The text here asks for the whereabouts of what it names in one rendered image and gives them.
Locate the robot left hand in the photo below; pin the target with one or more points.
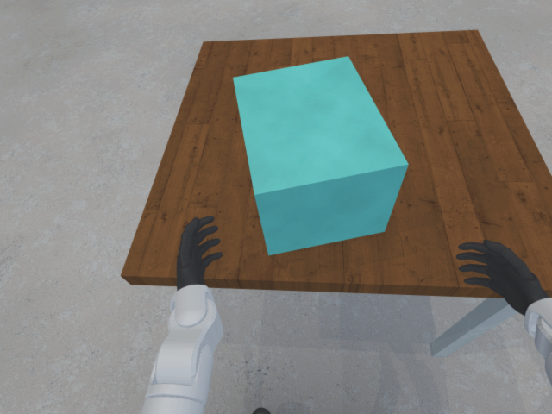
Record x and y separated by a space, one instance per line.
190 267

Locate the robot right hand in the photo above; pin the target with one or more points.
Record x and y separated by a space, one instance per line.
509 275

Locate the right robot forearm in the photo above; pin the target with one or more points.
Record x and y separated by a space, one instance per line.
538 323

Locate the carton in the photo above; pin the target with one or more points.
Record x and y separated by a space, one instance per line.
323 163

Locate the left robot forearm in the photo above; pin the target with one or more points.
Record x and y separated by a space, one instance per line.
180 380

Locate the table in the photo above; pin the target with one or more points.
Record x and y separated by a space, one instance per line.
474 174

